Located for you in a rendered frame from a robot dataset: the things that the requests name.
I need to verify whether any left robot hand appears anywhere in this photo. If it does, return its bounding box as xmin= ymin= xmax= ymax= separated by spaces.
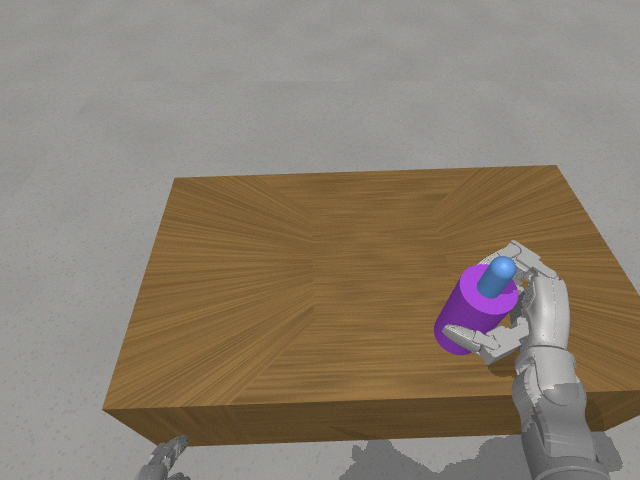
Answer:
xmin=134 ymin=435 xmax=191 ymax=480

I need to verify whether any bottle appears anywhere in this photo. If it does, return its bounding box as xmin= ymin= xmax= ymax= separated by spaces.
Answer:
xmin=434 ymin=256 xmax=518 ymax=355

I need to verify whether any right robot hand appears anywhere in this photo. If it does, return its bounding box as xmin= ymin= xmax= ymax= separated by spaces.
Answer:
xmin=442 ymin=240 xmax=570 ymax=365

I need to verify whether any right robot arm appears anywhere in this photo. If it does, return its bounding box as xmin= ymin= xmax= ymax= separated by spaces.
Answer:
xmin=511 ymin=345 xmax=611 ymax=480

